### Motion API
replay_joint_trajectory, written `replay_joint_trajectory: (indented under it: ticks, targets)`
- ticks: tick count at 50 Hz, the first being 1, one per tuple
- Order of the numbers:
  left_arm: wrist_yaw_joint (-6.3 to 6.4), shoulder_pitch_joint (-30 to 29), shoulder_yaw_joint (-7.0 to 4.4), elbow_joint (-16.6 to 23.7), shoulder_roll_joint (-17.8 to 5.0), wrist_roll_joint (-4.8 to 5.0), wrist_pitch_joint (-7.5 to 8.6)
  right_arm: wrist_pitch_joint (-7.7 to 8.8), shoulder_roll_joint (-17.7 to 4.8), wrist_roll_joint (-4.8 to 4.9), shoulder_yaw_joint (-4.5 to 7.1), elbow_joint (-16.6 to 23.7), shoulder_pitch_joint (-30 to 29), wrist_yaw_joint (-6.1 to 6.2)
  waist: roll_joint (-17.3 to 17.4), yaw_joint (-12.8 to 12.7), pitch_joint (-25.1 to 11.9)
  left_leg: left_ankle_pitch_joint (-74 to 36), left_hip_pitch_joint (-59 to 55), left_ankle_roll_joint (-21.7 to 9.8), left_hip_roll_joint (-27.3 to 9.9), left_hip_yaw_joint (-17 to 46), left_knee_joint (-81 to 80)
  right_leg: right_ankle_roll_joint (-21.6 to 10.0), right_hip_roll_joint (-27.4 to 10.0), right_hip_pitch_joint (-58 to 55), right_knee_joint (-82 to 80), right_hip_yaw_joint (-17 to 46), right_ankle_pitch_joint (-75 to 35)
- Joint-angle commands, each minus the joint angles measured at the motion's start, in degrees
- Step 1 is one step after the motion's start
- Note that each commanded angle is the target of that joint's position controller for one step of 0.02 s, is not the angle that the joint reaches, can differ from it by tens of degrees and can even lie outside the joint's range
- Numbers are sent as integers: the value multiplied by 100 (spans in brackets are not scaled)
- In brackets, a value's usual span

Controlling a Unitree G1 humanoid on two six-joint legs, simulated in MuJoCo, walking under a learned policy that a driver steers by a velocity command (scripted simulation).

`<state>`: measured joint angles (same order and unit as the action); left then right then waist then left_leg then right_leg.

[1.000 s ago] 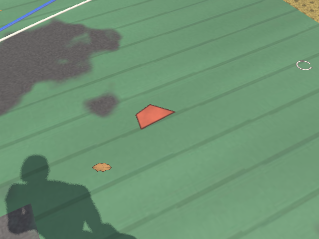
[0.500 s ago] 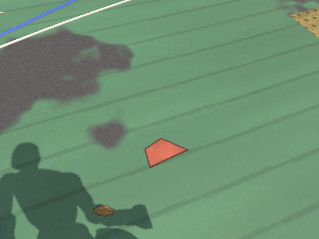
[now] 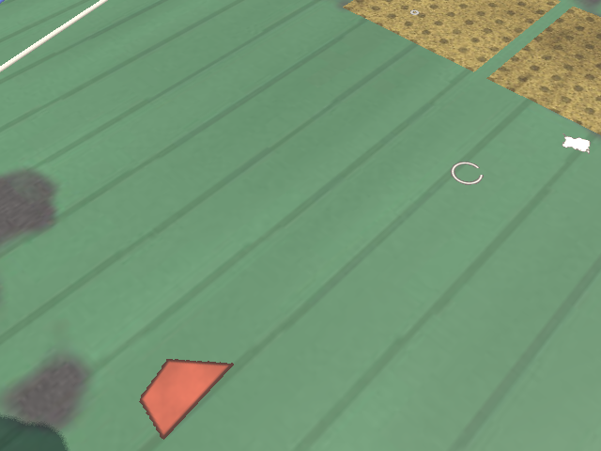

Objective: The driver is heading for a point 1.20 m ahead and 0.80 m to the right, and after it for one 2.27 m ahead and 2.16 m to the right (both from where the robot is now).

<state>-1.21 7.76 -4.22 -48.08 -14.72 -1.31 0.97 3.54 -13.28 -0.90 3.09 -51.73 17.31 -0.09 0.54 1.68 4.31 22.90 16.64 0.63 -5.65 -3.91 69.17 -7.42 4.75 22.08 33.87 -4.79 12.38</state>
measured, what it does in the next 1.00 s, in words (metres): walks ahead, turning right: left foot, then right foot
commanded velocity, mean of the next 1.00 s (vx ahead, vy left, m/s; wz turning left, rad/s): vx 0.50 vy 0.00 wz -0.59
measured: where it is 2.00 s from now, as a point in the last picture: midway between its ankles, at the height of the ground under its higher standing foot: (500, 266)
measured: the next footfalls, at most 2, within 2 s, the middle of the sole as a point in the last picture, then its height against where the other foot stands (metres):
left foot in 0.46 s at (279, 449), level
right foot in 0.98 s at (421, 382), level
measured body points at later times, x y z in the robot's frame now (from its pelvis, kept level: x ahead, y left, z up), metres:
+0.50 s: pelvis +0.28 +0.02 +0.00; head +0.32 +0.01 +0.45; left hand +0.34 +0.30 -0.13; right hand +0.43 -0.27 -0.08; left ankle +0.41 +0.09 -0.73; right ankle +0.08 -0.04 -0.68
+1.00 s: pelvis +0.51 -0.10 +0.00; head +0.54 -0.13 +0.44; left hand +0.83 -0.05 -0.09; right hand +0.33 -0.30 -0.14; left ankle +0.42 +0.09 -0.71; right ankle +0.56 -0.22 -0.73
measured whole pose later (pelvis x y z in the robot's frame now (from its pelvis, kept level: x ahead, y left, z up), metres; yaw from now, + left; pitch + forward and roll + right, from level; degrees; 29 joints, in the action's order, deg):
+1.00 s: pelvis +0.51 -0.10 +0.00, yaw -36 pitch +2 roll +1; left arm -3.9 0.8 -2.0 -39.4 -14.6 -3.1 0.9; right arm 2.7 -14.8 -1.1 2.6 -51.5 23.7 0.6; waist -0.1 3.4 3.4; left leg 27.6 -2.1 2.2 -5.6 -17.2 30.3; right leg -8.2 1.5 27.2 32.9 -5.4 9.1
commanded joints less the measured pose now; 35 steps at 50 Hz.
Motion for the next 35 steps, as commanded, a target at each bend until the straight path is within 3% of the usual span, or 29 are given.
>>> replay_joint_trajectory:
  ticks: [1,3,6,11,17,19,20,21,22,23,24,25,26,27,28,30,32,35]
  targets:
    - [136,638,-209,59,-772,136,68,100,-635,-117,113,549,-80,-2,-21,-103,-410,-541,1860,0,-231,500,-42,-866,-1532,-1748,-1979,2288,-1559]
    - [117,646,-157,88,-676,164,188,-97,-571,-205,106,534,39,-39,-102,25,-579,-578,1496,117,-218,478,-290,-854,-1294,-1469,-2018,1997,-2100]
    - [92,992,-193,35,-856,151,261,-220,-495,-185,84,716,-413,-75,-157,-70,-429,-1022,1792,251,-173,397,-872,-822,-1140,-1309,-2215,1946,-1826]
    - [100,1631,-183,-42,-868,137,252,-220,-569,-152,65,1102,-1524,-87,-327,-477,-167,-1906,2523,307,-39,480,-2080,-686,-1147,-1867,-2283,2261,-1585]
    - [178,2062,-178,-85,-933,59,234,-103,-577,-80,-31,1511,-2393,-157,-443,-742,-94,-2094,2333,154,338,441,-3185,-608,-1201,-2409,-1790,2481,-2542]
    - [227,1934,-200,-33,-1030,41,233,-53,-679,-55,-23,1552,-2238,-147,-512,-591,-105,-1933,1783,29,430,515,-3577,-457,-1260,-2374,-1586,2633,-2804]
    - [237,1735,-215,23,-1099,38,236,-26,-751,-43,-1,1482,-1910,-124,-550,-401,-159,-1744,1189,-58,520,505,-3793,-331,-1235,-2175,-1412,2632,-3063]
    - [220,1539,-232,80,-1178,33,252,5,-878,-34,53,1328,-1372,-72,-545,-156,-369,-1483,347,-157,694,434,-3907,-198,-1130,-1946,-971,2593,-3674]
    - [168,1424,-233,97,-1201,65,281,66,-1024,-41,123,1102,-572,1,-300,233,-790,-1571,-733,-281,724,386,-4244,-62,-821,-1719,-6,2387,-3898]
    - [102,1450,-154,202,-916,122,330,129,-1354,-145,211,1025,282,100,144,562,-1517,-736,-2080,-517,-181,1269,-4431,68,-438,-1043,1439,2093,-2796]
    - [108,2046,-19,380,-245,299,324,95,-1892,-293,315,1084,549,145,1441,261,-2259,-113,-3584,-1073,-1880,3768,-4836,284,446,675,3180,1393,1302]
    - [151,2128,-44,325,-701,105,268,6,-1647,-178,306,1096,218,112,1328,47,-2119,584,-3102,-1308,-2023,4991,-5336,226,145,1330,3870,1273,1762]
    - [137,1789,-82,249,-834,22,204,-17,-1101,-132,184,1193,-240,94,506,-57,-1178,806,-2204,-1204,-1781,4080,-5457,234,-211,1413,3969,1235,1201]
    - [74,1462,-69,271,-785,5,177,-10,-767,-108,96,1176,-492,70,109,-82,-687,218,-1552,-1082,-1441,3136,-5544,274,-412,1291,3716,1130,805]
    - [20,1354,-60,296,-688,-15,136,9,-674,-115,59,1116,-510,70,284,-140,-487,-465,-1191,-936,-1179,2434,-5652,313,-560,1143,3485,1074,662]
    - [-82,1339,-40,316,-591,-83,2,103,-667,-65,47,942,-338,60,588,-228,-375,-1406,-833,-841,-927,1616,-5790,387,-678,928,3330,964,539]
    - [-149,1114,-13,436,-514,-72,-68,217,-709,-7,70,836,-166,10,560,-248,-378,-2069,-894,-911,-960,1205,-5897,418,-734,1139,3261,921,360]
    - [-226,504,29,673,-455,-81,-94,255,-758,1,99,717,16,-4,465,-179,-261,-2400,-1088,-979,-985,657,-6070,504,-859,1696,2919,847,-143]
